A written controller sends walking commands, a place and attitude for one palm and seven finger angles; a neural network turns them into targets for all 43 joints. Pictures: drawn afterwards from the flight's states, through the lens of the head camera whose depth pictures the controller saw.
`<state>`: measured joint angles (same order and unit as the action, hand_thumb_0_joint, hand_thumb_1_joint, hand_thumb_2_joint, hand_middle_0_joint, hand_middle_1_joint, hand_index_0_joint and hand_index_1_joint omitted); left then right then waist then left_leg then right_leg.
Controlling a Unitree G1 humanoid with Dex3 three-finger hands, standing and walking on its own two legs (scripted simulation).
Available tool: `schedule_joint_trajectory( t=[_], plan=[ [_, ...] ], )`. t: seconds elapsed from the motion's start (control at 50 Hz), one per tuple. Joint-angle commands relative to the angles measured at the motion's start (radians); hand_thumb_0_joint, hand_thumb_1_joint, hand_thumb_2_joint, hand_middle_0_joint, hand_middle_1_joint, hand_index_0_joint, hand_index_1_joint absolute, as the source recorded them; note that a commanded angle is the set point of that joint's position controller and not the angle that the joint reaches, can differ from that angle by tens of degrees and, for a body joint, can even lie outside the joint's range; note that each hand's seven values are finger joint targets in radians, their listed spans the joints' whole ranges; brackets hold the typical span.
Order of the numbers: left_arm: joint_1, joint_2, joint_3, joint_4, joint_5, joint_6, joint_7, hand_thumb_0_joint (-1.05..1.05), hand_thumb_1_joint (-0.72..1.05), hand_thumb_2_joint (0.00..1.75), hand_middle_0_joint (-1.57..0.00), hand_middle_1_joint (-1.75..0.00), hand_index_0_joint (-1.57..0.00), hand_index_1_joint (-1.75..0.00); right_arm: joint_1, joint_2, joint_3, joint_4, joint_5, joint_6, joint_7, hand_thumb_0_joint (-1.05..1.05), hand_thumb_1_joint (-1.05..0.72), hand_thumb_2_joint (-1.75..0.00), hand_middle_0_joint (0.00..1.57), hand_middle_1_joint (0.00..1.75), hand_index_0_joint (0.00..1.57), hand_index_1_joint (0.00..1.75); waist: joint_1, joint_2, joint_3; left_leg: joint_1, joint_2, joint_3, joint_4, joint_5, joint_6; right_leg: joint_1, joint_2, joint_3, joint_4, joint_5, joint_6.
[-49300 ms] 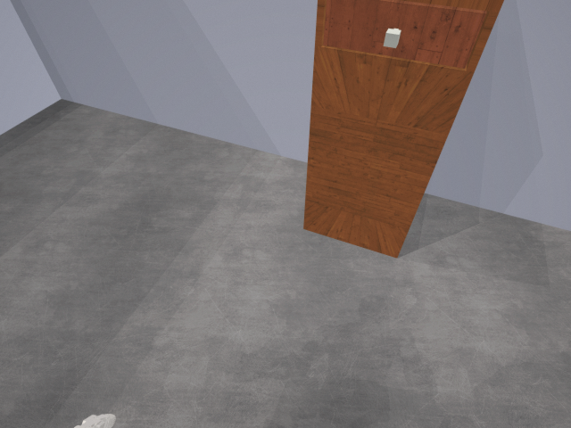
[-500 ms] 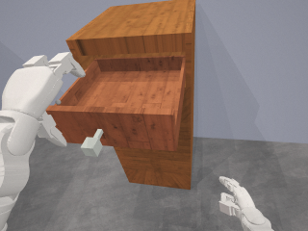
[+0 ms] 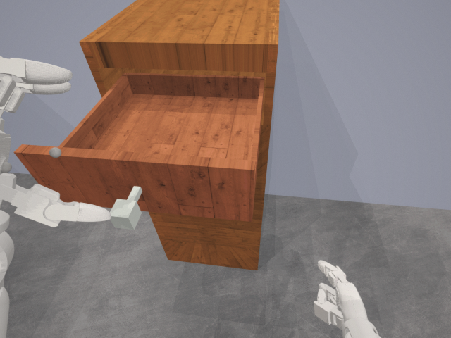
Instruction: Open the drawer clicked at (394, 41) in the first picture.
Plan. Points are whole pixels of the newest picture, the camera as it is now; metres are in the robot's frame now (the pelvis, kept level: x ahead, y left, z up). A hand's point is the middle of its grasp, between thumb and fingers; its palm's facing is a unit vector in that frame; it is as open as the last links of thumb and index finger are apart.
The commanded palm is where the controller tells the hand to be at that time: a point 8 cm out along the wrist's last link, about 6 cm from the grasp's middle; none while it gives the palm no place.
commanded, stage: draw the hand back to the body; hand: left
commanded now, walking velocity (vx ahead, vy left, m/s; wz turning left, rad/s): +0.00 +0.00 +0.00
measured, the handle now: (129, 205) +0.27 +0.20 +0.13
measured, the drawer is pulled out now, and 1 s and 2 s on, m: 0.30 0.30 0.30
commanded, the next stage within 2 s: step back with the hand held close in 0.82 s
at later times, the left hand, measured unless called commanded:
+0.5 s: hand (15, 123) +0.22 +0.24 +0.33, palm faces +0.54 -0.78 -0.31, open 9.7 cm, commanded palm +0.17 +0.29 +0.32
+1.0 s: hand (18, 132) +0.21 +0.23 +0.32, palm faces +0.57 -0.76 -0.33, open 7.5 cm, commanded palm +0.16 +0.28 +0.32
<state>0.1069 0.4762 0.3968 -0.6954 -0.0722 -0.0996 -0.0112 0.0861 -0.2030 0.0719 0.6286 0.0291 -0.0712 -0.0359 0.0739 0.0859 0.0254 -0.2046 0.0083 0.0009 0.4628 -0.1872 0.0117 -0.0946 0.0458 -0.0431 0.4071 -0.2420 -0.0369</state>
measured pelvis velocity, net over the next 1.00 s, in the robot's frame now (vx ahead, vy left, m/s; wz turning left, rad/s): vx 0.02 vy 0.00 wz -0.01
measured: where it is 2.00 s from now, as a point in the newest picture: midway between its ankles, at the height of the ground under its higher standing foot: outside the picture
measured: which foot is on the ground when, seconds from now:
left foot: down 0.00-1.00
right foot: down 0.00-1.00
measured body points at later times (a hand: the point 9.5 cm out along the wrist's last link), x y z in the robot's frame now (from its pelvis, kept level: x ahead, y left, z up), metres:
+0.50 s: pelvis +0.03 +0.01 +0.00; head +0.01 -0.01 +0.45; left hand +0.19 +0.28 +0.34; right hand +0.22 -0.21 -0.09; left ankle +0.04 +0.11 -0.74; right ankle -0.01 -0.10 -0.74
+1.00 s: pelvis +0.02 +0.00 +0.00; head +0.01 -0.02 +0.45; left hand +0.18 +0.27 +0.34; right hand +0.22 -0.22 -0.08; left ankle +0.04 +0.11 -0.74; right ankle -0.01 -0.10 -0.74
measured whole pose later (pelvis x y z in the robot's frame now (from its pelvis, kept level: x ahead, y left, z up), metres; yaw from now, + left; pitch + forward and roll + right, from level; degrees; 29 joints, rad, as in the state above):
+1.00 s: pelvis +0.02 +0.00 +0.00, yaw -1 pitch -2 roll -1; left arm 0.19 0.45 0.56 -0.66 -0.11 -0.16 0.10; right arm 0.15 -0.22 0.02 0.64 0.03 -0.06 -0.04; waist 0.05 0.08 -0.02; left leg -0.20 0.01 0.01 0.46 -0.22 0.01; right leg -0.09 0.05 -0.03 0.39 -0.26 -0.04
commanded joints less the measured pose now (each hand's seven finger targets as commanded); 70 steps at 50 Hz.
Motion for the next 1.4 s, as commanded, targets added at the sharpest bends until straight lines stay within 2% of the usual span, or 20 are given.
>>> schedule_joint_trajectory(
  t=[0.0,0.12,0.16,0.2,0.3,0.32,0.38,0.44,0.56,0.6,0.78,0.9,0.92,0.96,1.02,1.08,1.16,1.22,1.28,1.38],
  plan=[
    [-0.230,0.132,0.161,-0.007,-0.062,-0.100,0.101,0.00,-0.15,0.45,-0.27,-0.98,-0.27,-0.98,-0.111,-0.095,-0.052,-0.107,-0.011,-0.087,-0.027,0.00,-0.90,-0.90,0.20,0.30,0.20,0.30,-0.018,0.052,-0.056,0.147,0.025,0.008,-0.103,-0.044,0.001,-0.099,-0.047,0.023,-0.160,-0.022,0.012],
    [-0.204,0.094,0.100,-0.129,-0.048,-0.134,0.108,0.00,0.06,0.54,-0.26,-0.84,-0.26,-0.84,-0.111,-0.113,-0.069,-0.116,-0.016,-0.117,-0.019,0.00,-0.90,-0.90,0.20,0.30,0.20,0.30,-0.007,0.025,-0.126,0.180,0.025,-0.002,-0.094,0.085,0.012,-0.037,-0.043,0.025,-0.120,0.106,0.006],
    [-0.143,0.126,0.137,-0.189,-0.043,-0.143,0.115,0.00,0.13,0.57,-0.25,-0.80,-0.25,-0.80,-0.103,-0.116,-0.077,-0.120,-0.021,-0.123,-0.013,0.00,-0.90,-0.90,0.20,0.30,0.20,0.30,0.004,0.038,-0.185,0.192,0.023,0.002,-0.075,0.150,0.013,-0.005,-0.045,0.025,-0.090,0.184,0.003],
    [-0.079,0.145,0.176,-0.182,-0.047,-0.141,0.120,0.00,0.20,0.60,-0.25,-0.75,-0.25,-0.75,-0.097,-0.119,-0.083,-0.113,-0.020,-0.120,-0.011,0.00,-0.90,-0.90,0.20,0.30,0.20,0.30,0.003,-0.003,-0.161,0.171,0.029,0.003,-0.071,0.183,0.007,-0.003,-0.041,0.020,-0.084,0.225,0.003],
    [-0.046,0.175,0.251,-0.140,-0.056,-0.138,0.124,0.00,0.37,0.68,-0.24,-0.64,-0.24,-0.64,-0.075,-0.115,-0.094,-0.109,-0.009,-0.102,-0.010,0.00,-0.90,-0.90,0.20,0.30,0.20,0.30,-0.005,0.009,-0.141,0.161,0.038,0.010,-0.062,0.198,-0.007,-0.026,-0.040,0.017,-0.079,0.242,0.002],
    [-0.054,0.173,0.255,-0.114,-0.063,-0.133,0.123,0.00,0.41,0.69,-0.24,-0.62,-0.24,-0.62,-0.074,-0.113,-0.094,-0.113,-0.005,-0.096,-0.010,0.00,-0.90,-0.90,0.20,0.30,0.20,0.30,-0.007,-0.034,-0.120,0.151,0.040,0.007,-0.066,0.178,-0.006,-0.035,-0.038,0.015,-0.085,0.225,0.005],
    [-0.057,0.158,0.251,-0.054,-0.068,-0.120,0.114,0.00,0.51,0.74,-0.23,-0.55,-0.23,-0.55,-0.074,-0.118,-0.097,-0.110,0.002,-0.083,-0.013,0.00,-0.90,-0.90,0.20,0.30,0.20,0.30,-0.012,0.000,-0.097,0.161,0.042,0.014,-0.065,0.182,-0.005,-0.050,-0.039,0.015,-0.091,0.228,0.004],
    [-0.047,0.154,0.242,-0.055,-0.069,-0.109,0.111,0.00,0.62,0.78,-0.22,-0.48,-0.22,-0.48,-0.074,-0.122,-0.098,-0.117,-0.001,-0.070,-0.012,0.00,-0.90,-0.90,0.20,0.30,0.20,0.30,-0.010,-0.040,-0.112,0.168,0.041,0.009,-0.066,0.190,0.001,-0.047,-0.039,0.015,-0.088,0.235,0.010],
    [-0.063,0.154,0.223,-0.178,-0.053,-0.104,0.118,0.00,0.83,0.87,-0.21,-0.34,-0.21,-0.34,-0.085,-0.115,-0.094,-0.123,-0.010,-0.067,-0.010,0.00,-0.90,-0.90,0.20,0.30,0.20,0.30,-0.006,0.010,-0.179,0.198,0.035,0.005,-0.046,0.233,0.002,-0.029,-0.046,0.027,-0.070,0.284,0.009],
    [-0.074,0.160,0.224,-0.179,-0.050,-0.098,0.125,0.00,0.90,0.90,-0.20,-0.30,-0.20,-0.30,-0.086,-0.115,-0.092,-0.120,-0.012,-0.071,-0.012,0.00,-0.90,-0.90,0.20,0.30,0.20,0.30,-0.009,0.010,-0.155,0.192,0.036,0.003,-0.047,0.219,-0.001,-0.045,-0.044,0.027,-0.076,0.267,0.009],
    [-0.105,0.143,0.213,-0.061,-0.054,-0.076,0.124,0.00,0.90,0.90,-0.20,-0.30,-0.20,-0.30,-0.097,-0.110,-0.086,-0.116,-0.008,-0.056,-0.015,0.00,-0.90,-0.90,0.20,0.30,0.20,0.30,-0.006,-0.006,-0.095,0.164,0.034,-0.002,-0.065,0.163,0.001,-0.049,-0.047,0.024,-0.096,0.222,0.008],
    [-0.062,0.162,0.230,-0.133,-0.057,-0.088,0.123,0.00,0.90,0.90,-0.20,-0.30,-0.20,-0.30,-0.104,-0.112,-0.091,-0.124,-0.012,-0.059,-0.010,0.00,-0.90,-0.90,0.20,0.30,0.20,0.30,0.004,-0.017,-0.148,0.170,0.030,-0.002,-0.055,0.172,0.005,-0.026,-0.050,0.035,-0.087,0.244,0.010],
    [-0.173,0.323,0.343,-0.207,-0.033,-0.128,0.127,0.00,0.90,0.90,-0.20,-0.30,-0.20,-0.30,-0.066,-0.141,-0.087,-0.182,0.005,-0.049,-0.009,0.00,-0.90,-0.90,0.20,0.30,0.20,0.30,-0.047,-0.056,-0.104,0.125,0.059,-0.036,-0.007,0.177,0.026,-0.162,-0.113,0.151,-0.116,0.325,0.017],
    [-0.062,0.231,0.281,-0.108,-0.024,-0.130,0.120,0.00,0.90,0.90,-0.20,-0.30,-0.20,-0.30,-0.059,-0.131,-0.092,-0.164,0.004,-0.025,-0.014,0.00,-0.90,-0.90,0.20,0.30,0.20,0.30,-0.059,-0.128,-0.135,0.117,0.060,-0.038,0.038,0.204,0.021,-0.162,-0.148,0.153,-0.108,0.408,0.018],
    [-0.035,0.247,0.296,-0.087,-0.016,-0.131,0.128,0.00,0.90,0.90,-0.20,-0.30,-0.20,-0.30,-0.039,-0.137,-0.105,-0.166,0.010,-0.013,-0.017,0.00,-0.90,-0.90,0.20,0.30,0.20,0.30,-0.068,-0.057,-0.185,0.111,0.071,-0.026,0.057,0.265,0.012,-0.151,-0.165,0.151,-0.075,0.470,0.017],
    [0.012,0.281,0.332,-0.100,-0.015,-0.135,0.136,0.00,0.90,0.90,-0.20,-0.30,-0.20,-0.30,-0.027,-0.145,-0.117,-0.174,0.015,-0.005,-0.016,0.00,-0.90,-0.90,0.20,0.30,0.20,0.30,-0.069,-0.034,-0.219,0.102,0.083,-0.029,0.056,0.308,0.008,-0.146,-0.162,0.135,-0.049,0.456,0.017],
    [0.091,0.299,0.370,-0.154,-0.017,-0.142,0.144,0.00,0.90,0.90,-0.20,-0.30,-0.20,-0.30,-0.018,-0.146,-0.126,-0.199,0.020,0.000,-0.013,0.00,-0.90,-0.90,0.20,0.30,0.20,0.30,-0.070,-0.078,-0.232,0.053,0.101,-0.046,0.045,0.298,0.012,-0.151,-0.143,0.130,-0.026,0.364,0.021],
    [0.129,0.315,0.401,-0.206,-0.016,-0.155,0.155,0.00,0.90,0.90,-0.20,-0.30,-0.20,-0.30,-0.012,-0.152,-0.129,-0.209,0.014,-0.008,-0.013,0.00,-0.90,-0.90,0.20,0.30,0.20,0.30,-0.066,-0.023,-0.235,-0.001,0.118,-0.081,-0.002,0.256,0.017,-0.143,-0.114,0.116,0.001,0.262,0.022],
    [0.135,0.350,0.444,-0.232,-0.016,-0.172,0.165,0.00,0.90,0.90,-0.20,-0.30,-0.20,-0.30,-0.002,-0.161,-0.137,-0.205,0.008,-0.023,-0.016,0.00,-0.90,-0.90,0.20,0.30,0.20,0.30,-0.060,0.021,-0.241,-0.057,0.128,-0.096,-0.032,0.161,0.025,-0.131,-0.098,0.119,0.025,0.168,0.019],
    [0.037,0.341,0.430,-0.164,-0.001,-0.187,0.175,0.00,0.90,0.90,-0.20,-0.30,-0.20,-0.30,0.023,-0.168,-0.137,-0.185,0.003,-0.055,-0.022,0.00,-0.90,-0.90,0.20,0.30,0.20,0.30,-0.068,0.058,-0.174,-0.185,0.148,-0.124,-0.098,-0.142,0.036,-0.165,-0.082,0.107,0.064,-0.047,0.011]
  ],
)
